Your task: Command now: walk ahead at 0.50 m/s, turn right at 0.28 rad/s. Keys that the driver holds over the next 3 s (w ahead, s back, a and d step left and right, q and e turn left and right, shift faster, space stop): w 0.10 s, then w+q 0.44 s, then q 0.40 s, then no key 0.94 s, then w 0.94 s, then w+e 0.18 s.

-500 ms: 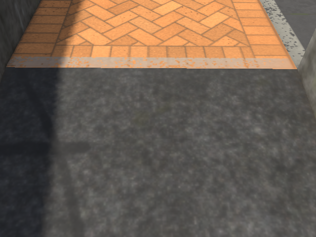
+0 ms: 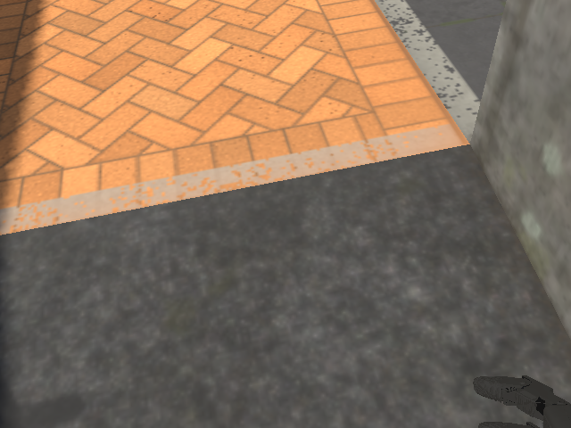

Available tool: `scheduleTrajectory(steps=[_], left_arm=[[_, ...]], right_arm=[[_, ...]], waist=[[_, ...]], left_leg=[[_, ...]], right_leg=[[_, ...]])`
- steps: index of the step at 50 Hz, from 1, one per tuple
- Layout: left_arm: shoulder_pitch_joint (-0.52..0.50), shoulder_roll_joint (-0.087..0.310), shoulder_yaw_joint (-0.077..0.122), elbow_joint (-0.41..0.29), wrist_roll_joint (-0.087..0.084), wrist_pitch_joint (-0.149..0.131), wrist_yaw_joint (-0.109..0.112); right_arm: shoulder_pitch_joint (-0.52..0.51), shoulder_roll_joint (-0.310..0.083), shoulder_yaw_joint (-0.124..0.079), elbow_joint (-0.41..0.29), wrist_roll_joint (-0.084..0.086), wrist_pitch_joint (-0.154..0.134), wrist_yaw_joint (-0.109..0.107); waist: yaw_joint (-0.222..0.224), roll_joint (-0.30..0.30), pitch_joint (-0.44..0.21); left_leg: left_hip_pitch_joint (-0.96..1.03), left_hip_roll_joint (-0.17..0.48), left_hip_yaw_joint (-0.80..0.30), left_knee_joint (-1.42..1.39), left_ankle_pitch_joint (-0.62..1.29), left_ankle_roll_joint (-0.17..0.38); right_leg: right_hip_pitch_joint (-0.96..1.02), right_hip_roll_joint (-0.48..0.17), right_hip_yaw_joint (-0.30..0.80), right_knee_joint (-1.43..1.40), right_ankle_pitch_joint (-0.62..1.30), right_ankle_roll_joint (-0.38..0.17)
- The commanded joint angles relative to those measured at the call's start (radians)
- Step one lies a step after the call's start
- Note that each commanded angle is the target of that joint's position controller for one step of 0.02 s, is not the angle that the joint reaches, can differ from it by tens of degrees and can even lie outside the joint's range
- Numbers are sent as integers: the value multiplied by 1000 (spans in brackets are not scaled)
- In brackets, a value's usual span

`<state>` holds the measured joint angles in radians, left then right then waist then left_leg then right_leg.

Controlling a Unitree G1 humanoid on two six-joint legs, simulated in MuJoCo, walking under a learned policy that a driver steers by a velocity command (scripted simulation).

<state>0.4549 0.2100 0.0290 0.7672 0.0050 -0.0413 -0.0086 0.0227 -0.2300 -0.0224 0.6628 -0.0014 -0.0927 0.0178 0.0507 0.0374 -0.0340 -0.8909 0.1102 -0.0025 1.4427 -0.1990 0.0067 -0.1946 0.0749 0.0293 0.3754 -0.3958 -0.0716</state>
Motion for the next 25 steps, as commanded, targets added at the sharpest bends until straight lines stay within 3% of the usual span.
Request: scheduleTrajectory(steps=[1, 3, 5, 7, 8, 10, 11, 12, 13, 14, 15, 16, 17, 18, 19, 20, 21, 23, 25], left_arm=[[-25, 91, 12, -47, 1, -13, 19], [22, 84, 9, -28, -3, -8, 31], [76, 106, 14, -5, -7, -3, 43], [75, 135, 17, 11, -8, 7, 46], [54, 147, 17, 13, -7, 10, 43], [40, 158, 13, 23, 0, 10, 41], [14, 165, 13, 26, 3, 14, 45], [-46, 191, 18, 18, 4, 16, 47], [-105, 208, 24, -6, 11, 8, 52], [-71, 94, -7, -39, 60, -11, 44], [-9, 61, -10, -57, 29, -44, 9], [-117, 142, 12, -65, -12, -80, -14], [-235, 138, 8, -112, -28, -97, -19], [-275, 107, -3, -138, -11, -98, -18], [-241, 83, -5, -147, 0, -89, -16], [-213, 75, -7, -148, -1, -77, -15], [-198, 71, -8, -150, 0, -66, -12], [-229, 55, -15, -172, 15, -51, -7], [-316, 52, -24, -212, 31, -46, 1]], right_arm=[[-34, -13, 6, -65, -12, 8, 4], [-141, 2, 14, -99, -6, 5, 4], [-240, 26, 25, -136, 8, 0, 10], [-263, 24, 26, -149, 20, -5, 26], [-241, 14, 22, -146, 21, -7, 33], [-156, -29, 1, -140, 14, 3, 35], [-55, -62, -13, -122, 15, 13, 32], [96, -106, -32, -87, 14, 21, 32], [285, -160, -52, -32, 16, 32, 29], [404, -225, -64, 22, 19, 39, 25], [425, -201, -66, 35, 18, 44, 9], [337, -142, -56, 19, 7, 36, -12], [292, -113, -45, 17, -10, 27, -19], [261, -88, -32, 22, -12, 16, -11], [225, -64, -25, 26, -20, 7, -4], [203, -40, -16, 22, -18, 5, -1], [199, -38, -15, 21, -7, 4, 1], [234, -71, -20, 35, 5, 7, -2], [277, -102, -26, 39, 6, 16, -18]], waist=[[-43, -81, 40], [-1, -96, 49], [37, -121, 66], [33, -160, 71], [11, -189, 56], [-46, -277, -38], [-103, -308, -98], [-192, -294, -165], [-278, -203, -260], [-213, 175, -357], [-164, 364, -437], [-165, 183, -200], [-146, 15, -79], [-85, -107, -24], [-21, -110, -15], [12, -69, -7], [24, -43, 2], [29, -31, 20], [1, -10, 31]], left_leg=[[-78, 6, 42, -84, 110, -27], [-27, -14, 77, -267, 156, -35], [-14, -43, 112, -436, 126, -30], [-19, -69, 155, -542, 53, 6], [38, -92, 184, -575, 3, 36], [189, -154, 224, -561, -114, 96], [282, -185, 223, -592, -158, 126], [476, -192, 184, -691, -78, 160], [792, -121, 15, -769, -11, 191], [1131, 51, -313, -796, -107, 262], [1289, 202, -933, -1144, -445, 401], [1133, 211, -918, -1219, -518, 363], [945, 187, -766, -1207, -409, 333], [791, 144, -623, -1226, -256, 304], [688, 85, -501, -1225, -170, 288], [629, 38, -409, -1227, -131, 279], [598, 8, -347, -1226, -96, 280], [546, -24, -276, -1220, -36, 279], [515, -39, -253, -1235, -1, 279]], right_leg=[[-22, -207, 164, -193, 291, -158], [8, -199, 132, -223, 349, -137], [108, -238, 153, -269, 401, -140], [244, -272, 117, -257, 534, -127], [272, -275, 77, -215, 733, -112], [331, -294, 25, -55, 1299, -93], [365, -301, 9, 56, 1513, -83], [329, -287, -13, 211, 1589, -63], [144, -259, -7, 425, 1333, -34], [-190, -113, 15, 741, 384, 1], [-511, 35, 118, 1021, -62, 37], [-645, -18, 157, 1175, -3, 28], [-654, -54, 128, 1204, 68, 21], [-608, -95, 109, 1165, 104, 14], [-549, -132, 108, 1120, 155, 15], [-518, -150, 96, 1112, 168, 20], [-529, -157, 72, 1105, 169, 31], [-585, -163, 23, 1086, 191, 64], [-612, -171, -10, 975, 254, 110]])
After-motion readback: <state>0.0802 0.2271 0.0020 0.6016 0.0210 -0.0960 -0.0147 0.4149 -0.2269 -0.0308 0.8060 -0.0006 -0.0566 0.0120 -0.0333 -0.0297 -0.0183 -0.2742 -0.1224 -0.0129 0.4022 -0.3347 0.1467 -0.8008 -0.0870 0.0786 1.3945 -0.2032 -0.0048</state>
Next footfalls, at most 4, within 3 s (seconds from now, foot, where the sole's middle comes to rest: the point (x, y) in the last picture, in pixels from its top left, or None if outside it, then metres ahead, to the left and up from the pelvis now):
0.24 left None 0.37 0.10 -0.71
0.70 right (364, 354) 0.64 -0.07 -0.68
1.08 left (253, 402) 0.53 0.18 -0.68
1.44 right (355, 363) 0.62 -0.05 -0.68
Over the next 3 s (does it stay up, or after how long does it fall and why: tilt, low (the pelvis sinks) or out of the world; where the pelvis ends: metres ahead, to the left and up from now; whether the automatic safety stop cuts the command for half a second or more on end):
stays up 0.99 0.32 0.14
